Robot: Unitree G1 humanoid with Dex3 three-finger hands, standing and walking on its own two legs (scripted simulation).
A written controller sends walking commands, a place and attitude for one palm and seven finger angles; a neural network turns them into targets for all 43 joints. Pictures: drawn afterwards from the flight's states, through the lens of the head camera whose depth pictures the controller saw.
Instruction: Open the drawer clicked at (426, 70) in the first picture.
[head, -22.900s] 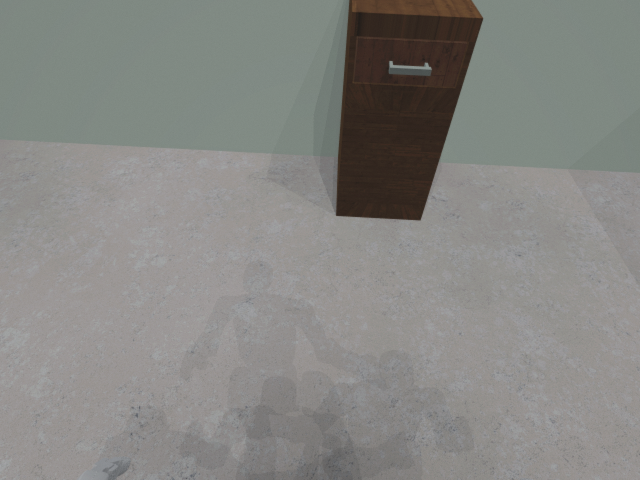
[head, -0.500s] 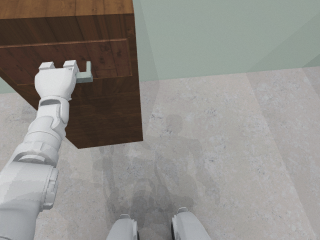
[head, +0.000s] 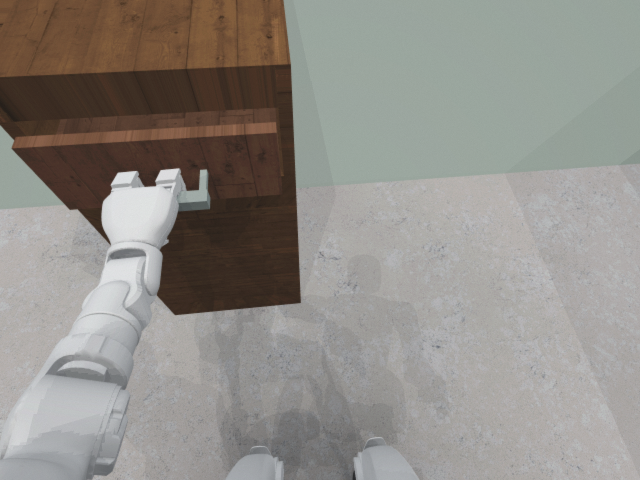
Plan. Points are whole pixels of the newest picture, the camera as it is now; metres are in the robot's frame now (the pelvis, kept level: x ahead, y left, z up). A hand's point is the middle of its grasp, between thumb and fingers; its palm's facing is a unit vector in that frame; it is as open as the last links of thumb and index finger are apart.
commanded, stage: pull the drawer open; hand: left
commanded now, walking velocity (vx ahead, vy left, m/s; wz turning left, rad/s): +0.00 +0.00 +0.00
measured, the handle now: (162, 191) +0.50 +0.22 +0.00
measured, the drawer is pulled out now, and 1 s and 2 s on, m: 0.04 0.15 0.28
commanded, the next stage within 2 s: none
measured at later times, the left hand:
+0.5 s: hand (153, 268) +0.39 +0.22 -0.02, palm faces -0.02 -0.01 -1.00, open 5.6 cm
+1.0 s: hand (150, 309) +0.33 +0.21 -0.02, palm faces +0.00 -0.03 -1.00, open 5.5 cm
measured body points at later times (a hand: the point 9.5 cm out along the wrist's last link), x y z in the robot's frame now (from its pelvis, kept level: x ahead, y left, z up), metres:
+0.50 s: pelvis -0.01 -0.01 +0.01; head +0.08 -0.01 +0.45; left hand +0.39 +0.22 +0.03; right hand +0.09 -0.27 -0.13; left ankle -0.02 +0.10 -0.67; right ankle +0.01 -0.14 -0.67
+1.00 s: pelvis +0.00 -0.01 +0.01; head +0.07 -0.02 +0.46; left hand +0.33 +0.21 +0.03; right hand +0.13 -0.26 -0.11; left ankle -0.02 +0.10 -0.67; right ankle +0.01 -0.14 -0.67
